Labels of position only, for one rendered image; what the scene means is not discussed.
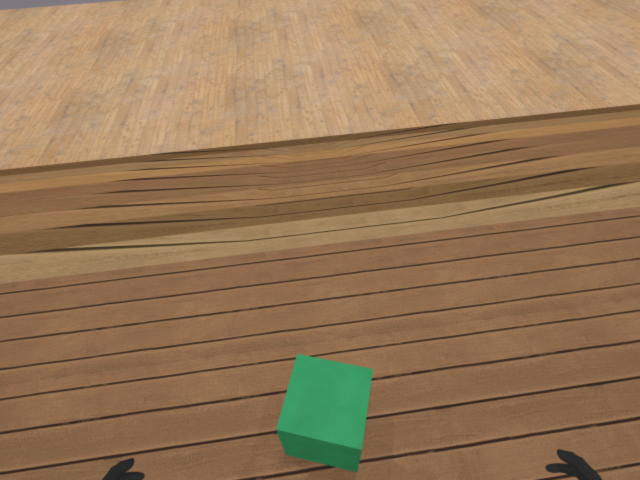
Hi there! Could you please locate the robot right hand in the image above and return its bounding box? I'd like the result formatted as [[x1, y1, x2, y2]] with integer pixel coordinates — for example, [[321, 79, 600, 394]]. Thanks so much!
[[546, 449, 602, 480]]

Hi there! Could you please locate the carton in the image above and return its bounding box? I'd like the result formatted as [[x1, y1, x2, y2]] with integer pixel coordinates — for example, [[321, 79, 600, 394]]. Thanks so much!
[[276, 354, 373, 472]]

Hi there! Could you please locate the robot left hand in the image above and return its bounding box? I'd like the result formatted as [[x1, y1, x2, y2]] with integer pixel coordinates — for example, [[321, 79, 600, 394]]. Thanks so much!
[[102, 458, 145, 480]]

